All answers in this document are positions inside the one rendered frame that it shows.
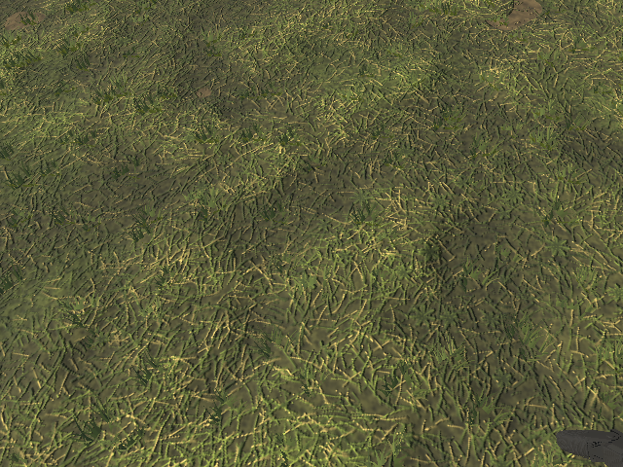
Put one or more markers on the right robot hand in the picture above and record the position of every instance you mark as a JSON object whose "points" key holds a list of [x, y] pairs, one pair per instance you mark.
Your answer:
{"points": [[600, 446]]}

